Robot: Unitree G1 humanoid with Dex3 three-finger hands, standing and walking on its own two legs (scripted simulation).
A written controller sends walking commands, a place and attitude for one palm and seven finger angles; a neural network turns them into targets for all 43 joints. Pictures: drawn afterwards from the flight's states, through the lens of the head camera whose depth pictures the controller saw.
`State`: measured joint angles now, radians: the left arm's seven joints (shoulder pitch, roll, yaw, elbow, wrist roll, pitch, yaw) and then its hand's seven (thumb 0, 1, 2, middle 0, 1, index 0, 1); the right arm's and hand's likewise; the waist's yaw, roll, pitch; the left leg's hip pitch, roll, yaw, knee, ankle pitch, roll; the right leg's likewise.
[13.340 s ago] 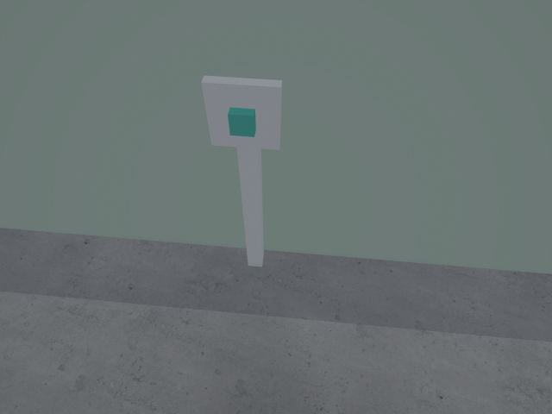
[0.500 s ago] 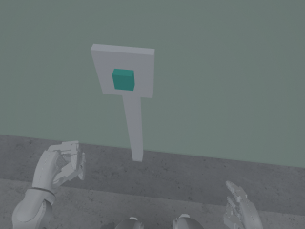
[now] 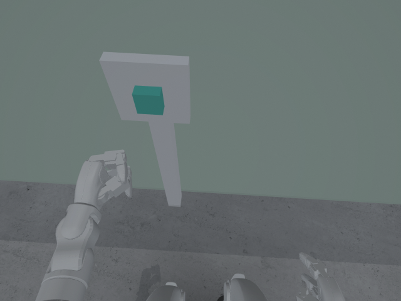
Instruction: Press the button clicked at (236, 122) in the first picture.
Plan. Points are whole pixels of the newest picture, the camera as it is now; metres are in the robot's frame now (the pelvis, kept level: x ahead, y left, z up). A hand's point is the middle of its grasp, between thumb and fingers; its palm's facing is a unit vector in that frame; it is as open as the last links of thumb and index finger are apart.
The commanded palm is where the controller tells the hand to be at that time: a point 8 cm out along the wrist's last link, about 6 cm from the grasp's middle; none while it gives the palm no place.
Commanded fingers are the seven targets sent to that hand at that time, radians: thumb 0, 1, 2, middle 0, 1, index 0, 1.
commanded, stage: aim a knuckle at the button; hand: left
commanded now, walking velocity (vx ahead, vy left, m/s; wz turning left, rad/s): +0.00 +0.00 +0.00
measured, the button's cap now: (149, 99) +0.53 +0.14 +0.07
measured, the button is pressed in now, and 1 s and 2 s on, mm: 0 0 5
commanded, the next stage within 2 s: press the button with the knuckle in 1.20 s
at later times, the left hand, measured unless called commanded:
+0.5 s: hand (151, 146) +0.42 +0.12 +0.04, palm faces -0.05 -1.00 -0.03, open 3.1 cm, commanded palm +0.40 +0.17 +0.04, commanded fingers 0.00 0.90 0.90 -1.30 -1.50 -1.30 -1.50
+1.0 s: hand (151, 145) +0.42 +0.12 +0.04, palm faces -0.04 -1.00 -0.04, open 3.1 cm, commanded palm +0.40 +0.17 +0.04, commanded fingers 0.00 0.90 0.90 -1.30 -1.50 -1.30 -1.50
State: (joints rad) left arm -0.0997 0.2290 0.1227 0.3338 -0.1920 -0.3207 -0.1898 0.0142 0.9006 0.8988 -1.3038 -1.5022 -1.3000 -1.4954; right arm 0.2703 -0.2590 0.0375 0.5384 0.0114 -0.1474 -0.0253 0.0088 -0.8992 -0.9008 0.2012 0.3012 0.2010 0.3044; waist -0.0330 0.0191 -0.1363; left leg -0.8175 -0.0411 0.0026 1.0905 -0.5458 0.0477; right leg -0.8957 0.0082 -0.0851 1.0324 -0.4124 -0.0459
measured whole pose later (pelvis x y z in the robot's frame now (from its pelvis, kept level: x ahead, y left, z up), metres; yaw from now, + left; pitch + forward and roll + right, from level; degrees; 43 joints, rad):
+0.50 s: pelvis +0.00 +0.00 -0.01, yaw -1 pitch +19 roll -1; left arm -0.51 0.22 0.16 0.75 -0.12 -0.42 -0.09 0.01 0.90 0.90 -1.30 -1.50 -1.30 -1.50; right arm 0.31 -0.25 0.03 0.60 -0.01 -0.07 0.01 0.01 -0.90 -0.90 0.20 0.30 0.20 0.30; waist -0.08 0.02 -0.14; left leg -0.91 -0.04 0.02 1.12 -0.55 0.05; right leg -1.00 0.01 -0.07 1.07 -0.41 -0.05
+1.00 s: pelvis -0.01 +0.00 -0.01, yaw -1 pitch +19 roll +0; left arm -0.54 0.23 0.19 0.83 -0.12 -0.48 -0.10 0.01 0.90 0.90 -1.30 -1.50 -1.30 -1.50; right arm 0.31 -0.26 0.02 0.60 -0.01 -0.03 0.01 0.00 -0.90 -0.90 0.20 0.30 0.20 0.30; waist -0.08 0.02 -0.13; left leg -0.91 -0.03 0.02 1.10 -0.53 0.04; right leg -1.00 0.02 -0.07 1.05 -0.39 -0.05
